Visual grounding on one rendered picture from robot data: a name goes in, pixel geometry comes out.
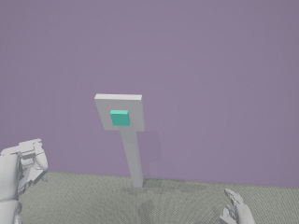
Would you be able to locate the right robot hand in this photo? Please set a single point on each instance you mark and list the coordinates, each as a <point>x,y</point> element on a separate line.
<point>240,212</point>

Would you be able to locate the button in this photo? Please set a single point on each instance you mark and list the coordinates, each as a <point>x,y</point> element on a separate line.
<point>120,117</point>

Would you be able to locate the panel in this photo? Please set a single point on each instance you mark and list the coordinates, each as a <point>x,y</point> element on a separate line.
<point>133,103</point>

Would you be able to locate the left robot hand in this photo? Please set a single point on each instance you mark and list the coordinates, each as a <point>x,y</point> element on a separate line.
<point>28,156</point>

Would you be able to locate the robot left forearm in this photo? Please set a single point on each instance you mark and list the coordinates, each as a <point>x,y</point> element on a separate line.
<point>10,212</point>

